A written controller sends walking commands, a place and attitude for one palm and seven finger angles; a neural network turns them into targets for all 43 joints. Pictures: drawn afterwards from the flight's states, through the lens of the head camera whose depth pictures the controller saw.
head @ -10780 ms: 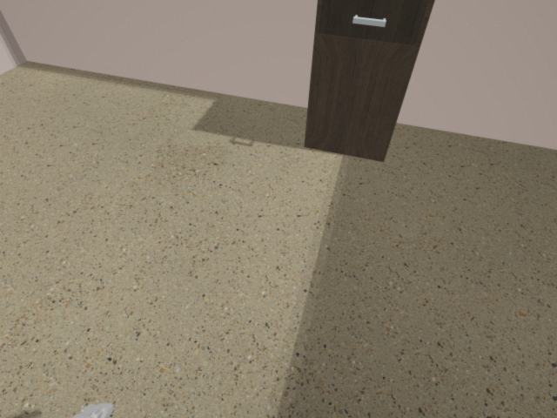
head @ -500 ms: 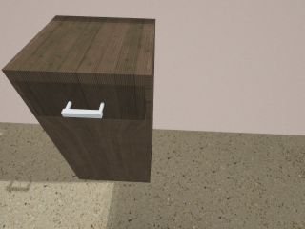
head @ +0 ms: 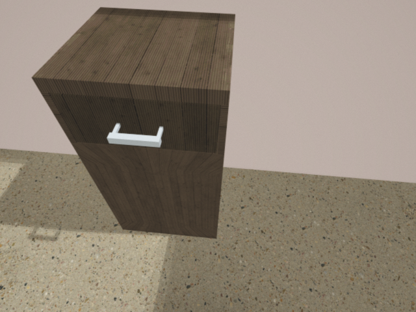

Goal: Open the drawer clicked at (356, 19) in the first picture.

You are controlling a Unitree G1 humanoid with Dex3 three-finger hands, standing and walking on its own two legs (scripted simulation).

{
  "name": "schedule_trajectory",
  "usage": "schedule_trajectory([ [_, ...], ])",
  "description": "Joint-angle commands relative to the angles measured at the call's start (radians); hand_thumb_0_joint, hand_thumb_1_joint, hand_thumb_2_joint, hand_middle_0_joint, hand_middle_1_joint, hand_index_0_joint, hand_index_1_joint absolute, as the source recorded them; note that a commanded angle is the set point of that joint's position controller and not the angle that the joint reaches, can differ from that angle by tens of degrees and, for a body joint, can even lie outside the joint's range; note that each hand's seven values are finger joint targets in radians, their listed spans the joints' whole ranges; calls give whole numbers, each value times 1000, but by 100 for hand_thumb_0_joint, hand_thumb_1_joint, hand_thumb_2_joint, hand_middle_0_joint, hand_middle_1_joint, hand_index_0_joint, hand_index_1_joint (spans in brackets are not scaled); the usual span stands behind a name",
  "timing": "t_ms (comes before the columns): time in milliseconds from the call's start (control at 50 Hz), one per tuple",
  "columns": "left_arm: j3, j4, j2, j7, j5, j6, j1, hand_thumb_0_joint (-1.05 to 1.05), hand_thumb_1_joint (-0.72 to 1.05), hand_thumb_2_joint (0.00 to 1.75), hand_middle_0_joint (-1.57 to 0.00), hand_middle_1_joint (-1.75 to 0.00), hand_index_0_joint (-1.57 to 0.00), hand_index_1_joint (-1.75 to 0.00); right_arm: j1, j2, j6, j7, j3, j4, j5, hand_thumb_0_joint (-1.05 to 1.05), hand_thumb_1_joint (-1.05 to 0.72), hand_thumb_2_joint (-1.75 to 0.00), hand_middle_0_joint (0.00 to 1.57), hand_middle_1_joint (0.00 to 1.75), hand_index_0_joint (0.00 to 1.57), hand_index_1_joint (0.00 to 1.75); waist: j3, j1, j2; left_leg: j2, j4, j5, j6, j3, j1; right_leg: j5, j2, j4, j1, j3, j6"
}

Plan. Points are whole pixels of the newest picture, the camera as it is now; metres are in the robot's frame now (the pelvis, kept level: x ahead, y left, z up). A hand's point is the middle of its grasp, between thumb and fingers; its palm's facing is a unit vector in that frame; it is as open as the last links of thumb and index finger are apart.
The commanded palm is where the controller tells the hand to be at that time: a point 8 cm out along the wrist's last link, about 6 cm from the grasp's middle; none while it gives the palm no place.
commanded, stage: come to a stop and stand still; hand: left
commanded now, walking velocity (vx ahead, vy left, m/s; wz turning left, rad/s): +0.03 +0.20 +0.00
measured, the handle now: (136, 134) +0.53 +0.25 -0.01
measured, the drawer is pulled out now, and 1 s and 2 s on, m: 0.00 0.00 0.00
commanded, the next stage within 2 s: look again from close up in 1.78 s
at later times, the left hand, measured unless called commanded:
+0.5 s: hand out of the picture +0.03 +0.21 -0.17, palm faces +0.00 -0.98 -0.21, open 7.2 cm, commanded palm none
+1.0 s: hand out of the picture -0.01 +0.18 -0.17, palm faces +0.04 -0.99 -0.16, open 7.3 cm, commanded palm none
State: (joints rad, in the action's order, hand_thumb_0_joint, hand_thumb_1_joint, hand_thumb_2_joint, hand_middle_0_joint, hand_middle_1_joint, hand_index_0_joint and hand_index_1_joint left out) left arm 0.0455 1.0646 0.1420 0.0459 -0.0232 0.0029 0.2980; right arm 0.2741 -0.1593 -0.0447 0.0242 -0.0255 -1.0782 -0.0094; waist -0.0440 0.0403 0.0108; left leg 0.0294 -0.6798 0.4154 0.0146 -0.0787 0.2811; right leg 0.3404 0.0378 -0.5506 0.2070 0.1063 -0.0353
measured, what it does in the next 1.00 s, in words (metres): steps on the spot: right foot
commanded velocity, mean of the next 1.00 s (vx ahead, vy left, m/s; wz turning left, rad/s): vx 0.01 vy -0.05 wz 0.00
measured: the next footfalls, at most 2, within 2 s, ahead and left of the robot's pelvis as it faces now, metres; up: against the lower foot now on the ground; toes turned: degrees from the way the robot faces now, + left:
right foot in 0.48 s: +0.02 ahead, -0.07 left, +0.00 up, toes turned -4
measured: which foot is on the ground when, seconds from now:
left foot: down 0.00-1.00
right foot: down 0.00-0.10, up 0.12-0.46, down 0.48-1.00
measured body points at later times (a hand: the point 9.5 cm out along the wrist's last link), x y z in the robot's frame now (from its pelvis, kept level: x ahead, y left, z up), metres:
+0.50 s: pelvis +0.00 +0.03 +0.00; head +0.02 +0.02 +0.45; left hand +0.03 +0.26 -0.15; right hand -0.04 -0.18 -0.16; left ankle +0.01 +0.14 -0.73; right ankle -0.02 -0.07 -0.74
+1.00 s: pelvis -0.01 +0.01 +0.00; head -0.02 +0.02 +0.45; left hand -0.01 +0.23 -0.16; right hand +0.01 -0.21 -0.15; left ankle +0.00 +0.14 -0.73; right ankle -0.02 -0.07 -0.73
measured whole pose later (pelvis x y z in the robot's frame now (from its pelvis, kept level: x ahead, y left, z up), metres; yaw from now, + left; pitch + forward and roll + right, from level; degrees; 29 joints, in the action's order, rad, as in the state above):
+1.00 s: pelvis -0.01 +0.01 +0.00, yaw +0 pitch -2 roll +0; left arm -0.02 1.08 0.14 0.03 -0.01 -0.01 0.33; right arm 0.29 -0.16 -0.01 0.02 0.02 -1.07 -0.01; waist 0.00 0.00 0.00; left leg 0.06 -0.49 0.25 0.02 -0.07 0.20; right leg 0.29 -0.02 -0.47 0.15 0.09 -0.05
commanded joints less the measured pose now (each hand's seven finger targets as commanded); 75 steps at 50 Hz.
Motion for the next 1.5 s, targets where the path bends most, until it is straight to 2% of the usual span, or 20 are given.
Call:
schedule_trajectory([
  [0,49,-58,187,11,-14,-4,24,0,90,90,-20,-30,-20,-30,48,-39,24,-9,-25,67,0,0,-90,-90,20,30,20,30,-36,-31,136,18,64,-32,-3,18,14,-396,319,151,75,-277,-146],
  [40,49,-82,183,3,-7,6,-23,0,90,90,-20,-30,-20,-30,137,-44,34,-10,-20,39,-3,0,-90,-90,20,30,20,30,6,-69,70,4,228,-210,-9,-6,-167,-217,216,50,182,-180,-78],
  [60,41,-98,140,-1,-4,15,-24,0,90,90,-20,-30,-20,-30,154,-86,43,-6,-28,41,-10,0,-90,-90,20,30,20,30,18,-72,-97,104,311,-257,-52,127,-179,-45,103,-84,234,-94,-30],
  [80,28,-110,79,-5,-1,21,-13,0,90,90,-20,-30,-20,-30,166,-147,46,-1,-38,52,-18,0,-90,-90,20,30,20,30,21,-68,-295,256,411,-264,-135,306,-151,221,1,-262,291,-7,17],
  [100,18,-108,66,-3,-5,23,-15,0,90,90,-20,-30,-20,-30,152,-147,45,3,-36,65,-17,0,-90,-90,20,30,20,30,12,-73,-242,297,460,-138,-191,344,-52,250,6,-380,257,-74,4],
  [120,14,-95,55,-7,-7,23,1,0,90,90,-20,-30,-20,-30,107,-130,50,3,-25,76,-21,0,-90,-90,20,30,20,30,8,-57,-183,290,509,55,-200,343,13,205,21,-434,229,-92,-9],
  [160,8,-62,49,-24,-14,16,23,0,90,90,-20,-30,-20,-30,44,-110,62,5,-14,86,-25,0,-90,-90,20,30,20,30,-24,-36,-147,274,541,152,-196,359,52,116,34,-493,245,-103,-7],
  [200,0,-44,42,-35,-15,6,44,0,90,90,-20,-30,-20,-30,52,-95,77,9,-6,75,-25,0,-90,-90,20,30,20,30,-16,-33,-62,260,526,12,-194,310,-10,68,36,-462,259,-101,6],
  [240,-8,-45,32,-38,-10,3,28,0,90,90,-20,-30,-20,-30,86,-98,84,15,-5,55,-25,0,-90,-90,20,30,20,30,-8,-49,-40,251,493,-173,-194,265,-74,68,31,-374,250,-96,21],
  [340,-12,-60,28,-35,0,8,-8,0,90,90,-20,-30,-20,-30,130,-121,75,26,-11,12,-28,0,-90,-90,20,30,20,30,5,-71,-92,264,414,-451,-200,228,-135,132,13,-152,169,-84,28],
  [400,-7,-31,35,-31,7,1,52,0,90,90,-20,-30,-20,-30,109,-115,70,25,-11,-5,-19,0,-90,-90,20,30,20,30,44,-37,-105,216,331,-502,-153,175,-97,-35,-1,75,17,-74,27],
  [440,-7,-6,74,-24,6,-14,89,0,90,90,-20,-30,-20,-30,108,-72,73,19,-1,-10,-6,0,-90,-90,20,30,20,30,70,-28,-8,130,268,-343,-73,96,-2,-212,59,181,-126,-159,11],
  [460,-11,2,95,-22,8,-20,90,0,90,90,-20,-30,-20,-30,91,-43,73,15,9,-10,-2,0,-90,-90,20,30,20,30,44,-28,51,80,256,-227,-44,47,21,-277,119,194,-112,-206,-11],
  [480,-26,9,142,17,-6,-10,120,0,90,90,-20,-30,-20,-30,-38,-112,76,5,-8,77,8,0,-90,-90,20,30,20,30,-28,-5,35,66,105,-179,-6,24,-10,-474,127,195,40,-239,1],
  [500,-26,-8,147,12,2,-20,46,0,90,90,-20,-30,-20,-30,8,-68,56,0,7,91,2,0,-90,-90,20,30,20,30,-1,-76,79,61,111,-143,-3,20,-38,-330,157,218,59,-207,-28],
  [540,-33,-30,119,8,12,-39,22,0,90,90,-20,-30,-20,-30,95,-47,55,-4,12,48,-11,0,-90,-90,20,30,20,30,56,-83,111,48,144,-194,-34,38,-61,-280,111,197,27,-195,-41],
  [620,-35,-24,113,2,15,-46,41,0,90,90,-20,-30,-20,-30,122,-53,61,-1,23,26,-10,0,-90,-90,20,30,20,30,28,-71,-22,71,184,-356,-38,44,-74,-451,76,137,-9,-156,-34],
  [680,-34,-17,119,-1,16,-42,63,0,90,90,-20,-30,-20,-30,108,-62,57,6,22,30,-6,0,-90,-90,20,30,20,30,-6,-65,25,67,182,-310,-33,35,-49,-473,83,152,-16,-166,-26],
  [900,-41,-23,108,-6,12,-33,74,0,90,90,-20,-30,-20,-30,81,-73,50,0,26,25,-7,0,-90,-90,20,30,20,30,-76,-62,-10,65,257,-218,-34,56,-68,-117,62,237,72,-179,-16],
  [1480,-49,19,54,-3,11,-31,146,0,90,90,-20,-30,-20,-30,116,-51,66,3,30,-27,-2,0,-90,-90,20,30,20,30,-60,-39,-7,87,346,-180,-52,83,-42,-135,55,204,23,-145,-3],
])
